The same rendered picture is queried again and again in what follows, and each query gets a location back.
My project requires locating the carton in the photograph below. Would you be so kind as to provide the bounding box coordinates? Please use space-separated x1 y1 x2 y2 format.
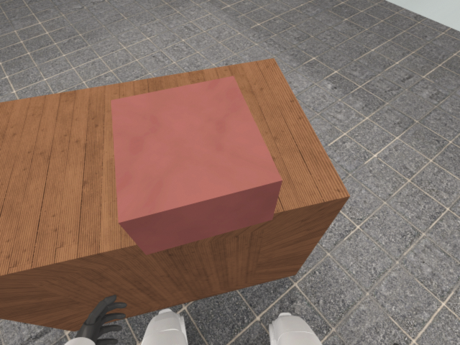
111 76 282 255

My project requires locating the pedestal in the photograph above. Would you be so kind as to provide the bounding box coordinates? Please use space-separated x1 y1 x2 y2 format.
0 58 350 331

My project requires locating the robot left shin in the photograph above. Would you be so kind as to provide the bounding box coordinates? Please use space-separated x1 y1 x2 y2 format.
158 308 172 315

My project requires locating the left robot thigh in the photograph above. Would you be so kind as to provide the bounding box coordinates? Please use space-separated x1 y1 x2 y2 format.
141 311 188 345

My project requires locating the robot left hand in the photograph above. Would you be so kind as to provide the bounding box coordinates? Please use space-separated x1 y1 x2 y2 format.
75 295 127 345

